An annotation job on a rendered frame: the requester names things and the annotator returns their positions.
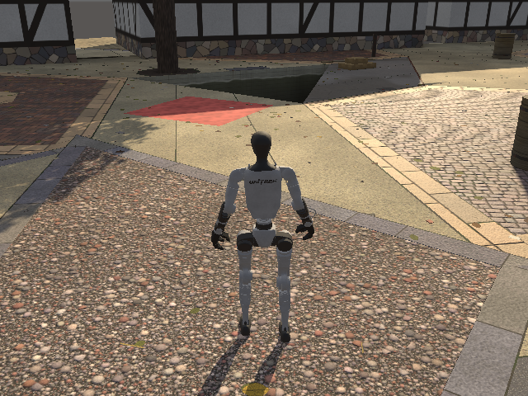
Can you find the robot left hand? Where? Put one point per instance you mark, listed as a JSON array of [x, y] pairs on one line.
[[215, 238]]

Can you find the robot right hand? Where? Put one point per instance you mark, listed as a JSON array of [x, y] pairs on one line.
[[301, 228]]

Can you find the left robot upper arm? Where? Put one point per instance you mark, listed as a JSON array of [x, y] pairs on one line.
[[232, 189]]

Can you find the right robot forearm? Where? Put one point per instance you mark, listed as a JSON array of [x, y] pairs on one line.
[[304, 215]]

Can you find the right robot upper arm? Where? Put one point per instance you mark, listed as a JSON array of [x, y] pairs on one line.
[[288, 174]]

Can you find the left robot forearm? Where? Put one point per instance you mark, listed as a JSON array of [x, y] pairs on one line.
[[222, 220]]

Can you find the robot left shin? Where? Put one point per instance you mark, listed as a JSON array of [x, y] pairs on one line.
[[244, 296]]

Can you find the right robot foot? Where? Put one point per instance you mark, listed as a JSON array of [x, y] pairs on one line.
[[284, 335]]

